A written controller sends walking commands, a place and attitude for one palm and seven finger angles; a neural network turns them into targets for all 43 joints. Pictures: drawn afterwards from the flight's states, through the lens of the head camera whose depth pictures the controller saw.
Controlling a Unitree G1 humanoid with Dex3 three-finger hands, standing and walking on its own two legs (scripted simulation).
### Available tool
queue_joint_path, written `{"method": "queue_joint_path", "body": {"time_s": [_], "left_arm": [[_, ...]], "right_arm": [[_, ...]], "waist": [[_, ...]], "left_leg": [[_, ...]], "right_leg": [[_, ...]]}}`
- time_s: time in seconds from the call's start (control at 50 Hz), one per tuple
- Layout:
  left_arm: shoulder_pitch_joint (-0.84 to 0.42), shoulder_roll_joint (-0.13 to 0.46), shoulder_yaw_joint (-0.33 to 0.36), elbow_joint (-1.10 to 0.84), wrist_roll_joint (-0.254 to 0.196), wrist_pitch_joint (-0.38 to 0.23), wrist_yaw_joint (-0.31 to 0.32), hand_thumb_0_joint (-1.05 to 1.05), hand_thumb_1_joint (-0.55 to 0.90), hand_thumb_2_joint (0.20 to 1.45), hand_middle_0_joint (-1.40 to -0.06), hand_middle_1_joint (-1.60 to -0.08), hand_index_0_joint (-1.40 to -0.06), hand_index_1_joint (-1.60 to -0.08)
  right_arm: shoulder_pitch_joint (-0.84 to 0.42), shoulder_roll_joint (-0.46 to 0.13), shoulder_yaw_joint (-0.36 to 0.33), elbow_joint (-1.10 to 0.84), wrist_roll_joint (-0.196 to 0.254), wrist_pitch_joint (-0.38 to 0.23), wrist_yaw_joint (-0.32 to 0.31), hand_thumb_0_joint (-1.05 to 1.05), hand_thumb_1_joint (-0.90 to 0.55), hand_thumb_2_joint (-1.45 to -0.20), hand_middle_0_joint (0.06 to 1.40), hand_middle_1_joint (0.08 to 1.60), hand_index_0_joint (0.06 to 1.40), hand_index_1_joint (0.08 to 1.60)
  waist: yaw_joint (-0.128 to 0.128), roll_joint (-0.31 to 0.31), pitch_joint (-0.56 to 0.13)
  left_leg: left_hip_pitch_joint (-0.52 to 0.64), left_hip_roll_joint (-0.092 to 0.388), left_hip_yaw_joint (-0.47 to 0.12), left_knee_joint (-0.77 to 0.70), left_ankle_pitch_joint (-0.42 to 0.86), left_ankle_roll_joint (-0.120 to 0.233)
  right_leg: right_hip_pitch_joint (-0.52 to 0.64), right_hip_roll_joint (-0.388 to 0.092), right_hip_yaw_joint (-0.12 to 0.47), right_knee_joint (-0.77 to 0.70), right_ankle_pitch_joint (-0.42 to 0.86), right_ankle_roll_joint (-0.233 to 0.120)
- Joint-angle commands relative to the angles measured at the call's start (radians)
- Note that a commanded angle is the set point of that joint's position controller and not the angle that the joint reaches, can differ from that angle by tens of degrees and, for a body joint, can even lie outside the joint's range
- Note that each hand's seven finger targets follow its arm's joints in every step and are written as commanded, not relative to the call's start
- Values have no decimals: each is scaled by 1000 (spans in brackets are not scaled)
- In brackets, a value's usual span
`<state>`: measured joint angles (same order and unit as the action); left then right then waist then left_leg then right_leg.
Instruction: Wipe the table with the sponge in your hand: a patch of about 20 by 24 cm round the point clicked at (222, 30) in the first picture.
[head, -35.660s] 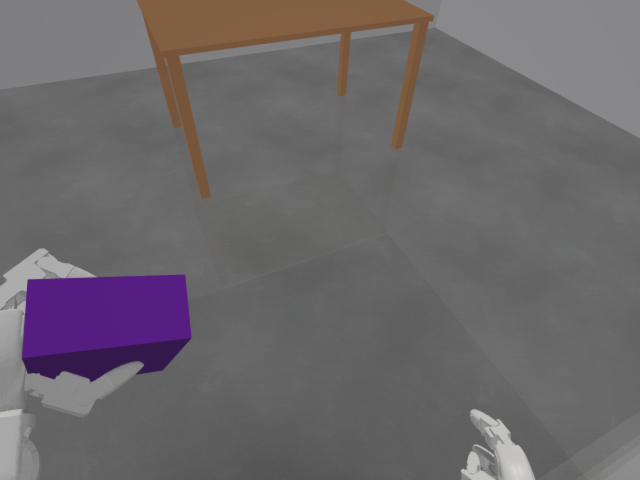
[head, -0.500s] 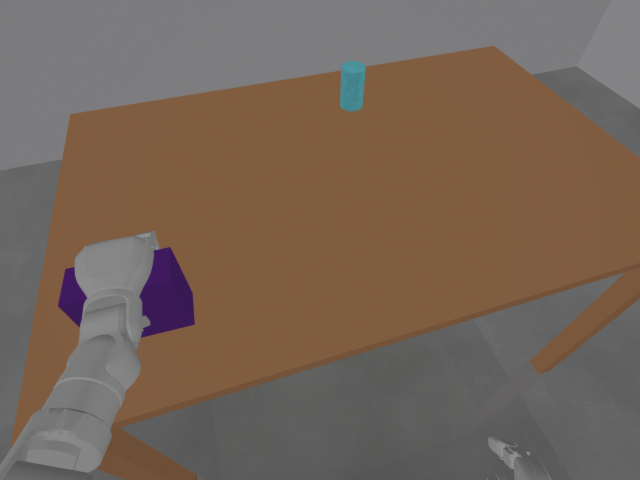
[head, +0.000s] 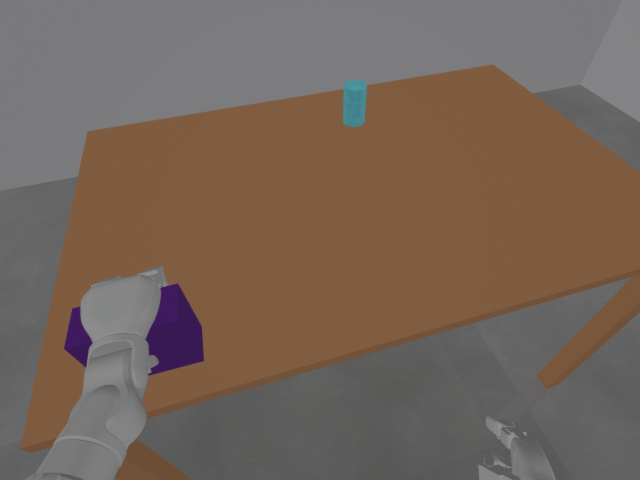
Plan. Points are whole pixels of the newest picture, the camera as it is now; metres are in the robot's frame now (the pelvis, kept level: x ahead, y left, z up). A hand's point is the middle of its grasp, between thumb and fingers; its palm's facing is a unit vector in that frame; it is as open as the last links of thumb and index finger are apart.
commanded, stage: wipe back along the first lane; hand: left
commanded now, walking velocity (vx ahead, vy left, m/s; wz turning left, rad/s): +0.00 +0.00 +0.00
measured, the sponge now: (147, 342) +0.29 +0.29 -0.03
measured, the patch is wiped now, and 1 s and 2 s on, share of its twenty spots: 1.00 1.00 1.00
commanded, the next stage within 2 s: lift the sponge slowly off the table in 0.08 s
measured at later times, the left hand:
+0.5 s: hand (140, 341) +0.27 +0.27 +0.02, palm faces -0.05 -0.05 -1.00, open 10.0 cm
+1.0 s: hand (143, 340) +0.26 +0.26 +0.04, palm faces -0.04 -0.09 -1.00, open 10.0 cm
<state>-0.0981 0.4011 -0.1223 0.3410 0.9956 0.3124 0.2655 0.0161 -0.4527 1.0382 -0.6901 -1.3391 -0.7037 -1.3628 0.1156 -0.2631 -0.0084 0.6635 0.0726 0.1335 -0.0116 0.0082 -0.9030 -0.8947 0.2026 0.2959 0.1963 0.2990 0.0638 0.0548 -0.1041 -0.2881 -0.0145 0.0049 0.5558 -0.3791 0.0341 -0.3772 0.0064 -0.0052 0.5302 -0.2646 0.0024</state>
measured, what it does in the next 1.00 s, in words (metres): stands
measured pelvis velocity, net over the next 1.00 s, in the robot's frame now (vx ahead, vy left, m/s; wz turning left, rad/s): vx -0.01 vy -0.01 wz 0.00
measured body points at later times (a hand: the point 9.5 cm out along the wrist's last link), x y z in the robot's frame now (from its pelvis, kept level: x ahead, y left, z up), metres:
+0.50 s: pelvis -0.01 -0.01 +0.00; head +0.00 -0.03 +0.45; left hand +0.27 +0.27 +0.07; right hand +0.19 -0.24 -0.10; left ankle -0.06 +0.09 -0.73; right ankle +0.00 -0.13 -0.73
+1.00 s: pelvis -0.01 -0.01 +0.01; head -0.01 -0.04 +0.46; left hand +0.26 +0.26 +0.09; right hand +0.21 -0.23 -0.09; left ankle -0.06 +0.09 -0.73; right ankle +0.00 -0.13 -0.73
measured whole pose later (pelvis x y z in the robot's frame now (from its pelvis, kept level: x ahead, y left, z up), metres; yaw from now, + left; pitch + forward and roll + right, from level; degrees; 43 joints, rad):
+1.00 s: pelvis -0.01 -0.01 +0.01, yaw +0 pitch +1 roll -1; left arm -0.05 0.39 -0.15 0.21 0.97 0.31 0.16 -0.01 -0.47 1.04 -0.71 -1.33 -0.72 -1.35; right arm 0.06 -0.25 0.00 0.68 0.05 0.11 -0.03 0.01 -0.90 -0.89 0.20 0.30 0.20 0.30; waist 0.11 0.07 -0.03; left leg -0.14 -0.01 0.00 0.44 -0.32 0.02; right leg -0.24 0.01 -0.01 0.44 -0.22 -0.02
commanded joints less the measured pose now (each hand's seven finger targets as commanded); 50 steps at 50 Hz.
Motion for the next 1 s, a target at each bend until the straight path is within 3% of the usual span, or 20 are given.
{"method": "queue_joint_path", "body": {"time_s": [0.0,0.02,0.08,0.12,0.16,0.22,0.26,0.32,0.36,0.42,0.48,0.54,0.66,0.68,0.72,0.78,0.82,0.84,0.94,0.98], "left_arm": [[18,27,9,-69,-50,16,-44,0,100,1300,-1200,-1600,-1200,-1600],[2,59,39,-89,-51,16,-45,0,100,1300,-1200,-1600,-1200,-1600],[15,16,2,-86,-54,16,-44,0,100,1300,-1200,-1600,-1200,-1600],[4,92,76,-96,-53,14,-37,0,100,1300,-1200,-1600,-1200,-1600],[-18,38,21,-74,-44,16,-38,0,100,1300,-1200,-1600,-1200,-1600],[-28,121,91,-126,-42,12,-33,0,100,1300,-1200,-1600,-1200,-1600],[-36,77,48,-137,-39,12,-34,0,100,1300,-1200,-1600,-1200,-1600],[-66,113,74,-170,-34,10,-36,0,100,1300,-1200,-1600,-1200,-1600],[-67,79,39,-170,-32,12,-37,0,100,1300,-1200,-1600,-1200,-1600],[-129,136,80,-198,-28,9,-40,0,100,1300,-1200,-1600,-1200,-1600],[-151,90,29,-202,-18,5,-43,0,100,1300,-1200,-1600,-1200,-1600],[-145,117,52,-263,-22,-7,-42,0,100,1300,-1200,-1600,-1200,-1600],[-176,162,87,-275,-10,-3,-40,0,100,1300,-1200,-1600,-1200,-1600],[-201,138,58,-267,-6,1,-43,0,100,1300,-1200,-1600,-1200,-1600],[-249,195,106,-312,-3,-6,-42,0,100,1300,-1200,-1600,-1200,-1600],[-189,174,93,-310,-1,-10,-43,0,100,1300,-1200,-1600,-1200,-1600],[-229,206,120,-336,-3,-9,-46,0,100,1300,-1200,-1600,-1200,-1600],[-226,175,86,-331,0,-3,-49,0,100,1300,-1200,-1600,-1200,-1600],[-245,179,86,-370,-8,0,-59,0,100,1300,-1200,-1600,-1200,-1600],[-229,171,76,-348,-2,8,-66,0,100,1300,-1200,-1600,-1200,-1600]], "right_arm": [[-130,-121,-40,-159,4,-58,-6,0,-900,-900,200,300,200,300],[-143,-126,-38,-165,2,-58,-8,0,-900,-900,200,300,200,300],[-139,-121,-37,-162,2,-59,-10,0,-900,-900,200,300,200,300],[-150,-128,-38,-160,-1,-59,-16,0,-900,-900,200,300,200,300],[-142,-120,-35,-154,0,-58,-17,0,-900,-900,200,300,200,300],[-157,-126,-38,-161,-3,-60,-20,0,-900,-900,200,300,200,300],[-151,-115,-39,-159,-4,-63,-21,0,-900,-900,200,300,200,300],[-167,-119,-37,-163,-5,-64,-22,0,-900,-900,200,300,200,300],[-156,-112,-38,-162,-6,-68,-21,0,-900,-900,200,300,200,300],[-170,-118,-35,-157,-9,-67,-27,0,-900,-900,200,300,200,300],[-160,-110,-39,-150,-12,-72,-25,0,-900,-900,200,300,200,300],[-166,-106,-39,-161,-14,-77,-24,0,-900,-900,200,300,200,300],[-180,-106,-34,-148,-17,-75,-26,0,-900,-900,200,300,200,300],[-182,-105,-30,-145,-18,-73,-26,0,-900,-900,200,300,200,300],[-199,-106,-29,-149,-18,-76,-30,0,-900,-900,200,300,200,300],[-192,-99,-30,-147,-22,-78,-28,0,-900,-900,200,300,200,300],[-211,-102,-26,-150,-19,-76,-29,0,-900,-900,200,300,200,300],[-207,-98,-25,-150,-20,-76,-28,0,-900,-900,200,300,200,300],[-218,-96,-25,-153,-20,-80,-31,0,-900,-900,200,300,200,300],[-221,-98,-22,-144,-20,-74,-27,0,-900,-900,200,300,200,300]], "waist": [[18,-93,-131],[21,-96,-138],[12,-117,-108],[25,-113,-126],[9,-115,-95],[28,-85,-144],[17,-75,-137],[24,-64,-141],[17,-67,-137],[21,-60,-143],[13,-54,-148],[23,-30,-184],[25,-41,-149],[19,-43,-128],[30,-19,-156],[35,-19,-166],[34,-16,-156],[32,-1,-157],[35,-3,-185],[35,-9,-146]], "left_leg": [[-14,-6,-30,-62,424,-16],[-18,-4,-34,-67,408,-15],[-25,-5,-29,-69,382,-14],[-28,-10,-28,-71,369,-11],[-30,-11,-23,-70,366,-13],[-16,-13,-28,-76,373,-11],[1,-14,-25,-72,396,-9],[9,-12,-34,-85,388,-10],[21,-12,-31,-83,401,-8],[27,-14,-35,-97,378,-6],[56,-13,-35,-91,415,-8],[78,-11,-42,-97,443,-8],[79,-16,-36,-116,423,-4],[74,-16,-35,-124,404,-7],[95,-18,-39,-133,408,-3],[104,-21,-34,-133,446,-6],[103,-20,-38,-148,423,-5],[105,-22,-32,-148,413,-3],[136,-22,-31,-158,438,0],[130,-21,-32,-167,446,-5]], "right_leg": [[186,27,-12,-21,353,-78],[192,29,4,-23,349,-82],[178,28,-10,-26,330,-78],[196,29,17,-32,342,-82],[174,28,-1,-28,331,-79],[212,27,25,-31,349,-83],[211,25,10,-30,362,-81],[212,31,23,-38,335,-84],[215,28,8,-37,345,-81],[223,31,30,-51,324,-84],[218,31,12,-46,337,-84],[254,29,16,-46,362,-84],[265,30,27,-68,360,-85],[253,29,20,-72,334,-84],[271,35,43,-81,326,-90],[302,28,31,-80,383,-88],[303,35,52,-94,355,-91],[305,29,34,-94,338,-87],[335,29,34,-107,356,-87],[325,30,32,-115,366,-90]]}}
